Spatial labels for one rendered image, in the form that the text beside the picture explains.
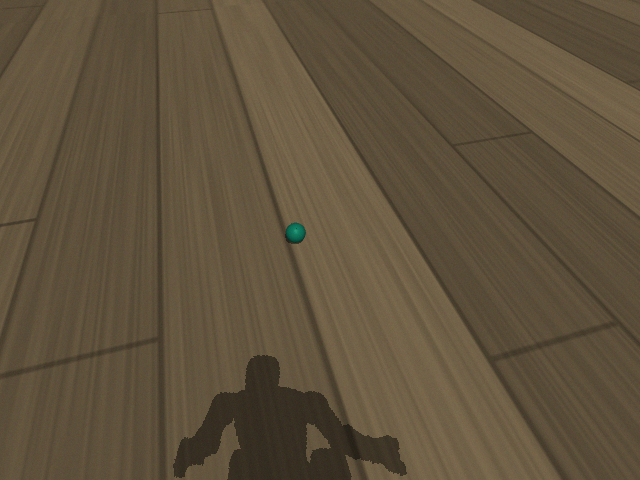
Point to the ball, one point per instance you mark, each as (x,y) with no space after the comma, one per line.
(295,232)

